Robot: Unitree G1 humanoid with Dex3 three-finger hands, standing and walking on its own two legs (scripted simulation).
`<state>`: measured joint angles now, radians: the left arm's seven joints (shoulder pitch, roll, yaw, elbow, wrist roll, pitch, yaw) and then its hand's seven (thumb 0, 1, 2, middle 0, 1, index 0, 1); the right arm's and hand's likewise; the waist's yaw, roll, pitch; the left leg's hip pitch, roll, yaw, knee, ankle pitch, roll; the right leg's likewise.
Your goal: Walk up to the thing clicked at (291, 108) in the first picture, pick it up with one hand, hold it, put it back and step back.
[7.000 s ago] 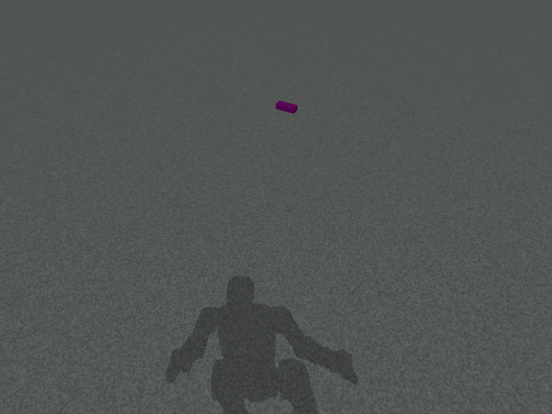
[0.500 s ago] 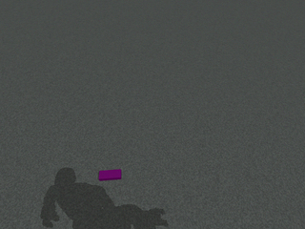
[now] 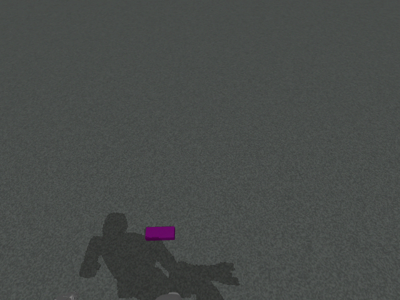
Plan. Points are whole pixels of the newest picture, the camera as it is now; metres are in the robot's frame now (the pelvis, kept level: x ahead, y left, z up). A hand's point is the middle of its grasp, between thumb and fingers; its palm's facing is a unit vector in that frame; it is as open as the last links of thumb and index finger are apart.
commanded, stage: walk up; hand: left
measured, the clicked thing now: (160, 233) +0.51 +0.24 -0.73
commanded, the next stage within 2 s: stand in 0.92 s
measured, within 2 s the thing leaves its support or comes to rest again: neither
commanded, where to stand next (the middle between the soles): +0.06 -0.01 m, yaw +2 degrees
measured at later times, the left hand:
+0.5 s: hand out of the picture +0.01 +0.27 -0.14, palm faces +0.01 -0.91 -0.41, open 7.3 cm
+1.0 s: hand out of the picture +0.06 +0.24 -0.12, palm faces +0.02 -0.94 -0.35, open 7.3 cm
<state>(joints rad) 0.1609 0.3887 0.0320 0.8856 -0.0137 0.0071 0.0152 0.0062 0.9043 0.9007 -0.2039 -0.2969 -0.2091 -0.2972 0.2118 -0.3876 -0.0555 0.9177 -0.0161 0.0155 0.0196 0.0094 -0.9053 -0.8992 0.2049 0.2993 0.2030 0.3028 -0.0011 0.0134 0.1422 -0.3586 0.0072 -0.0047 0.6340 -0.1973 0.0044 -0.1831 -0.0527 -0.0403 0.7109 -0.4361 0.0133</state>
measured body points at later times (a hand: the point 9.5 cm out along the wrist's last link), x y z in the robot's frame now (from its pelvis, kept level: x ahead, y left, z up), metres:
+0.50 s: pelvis -0.04 +0.00 +0.00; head +0.00 -0.02 +0.45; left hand +0.01 +0.32 -0.11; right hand +0.07 -0.32 -0.12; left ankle -0.03 +0.12 -0.72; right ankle -0.05 -0.13 -0.72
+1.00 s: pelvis -0.03 -0.02 +0.02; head -0.03 -0.03 +0.47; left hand +0.06 +0.28 -0.10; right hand +0.05 -0.32 -0.11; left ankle -0.03 +0.11 -0.72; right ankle +0.00 -0.14 -0.72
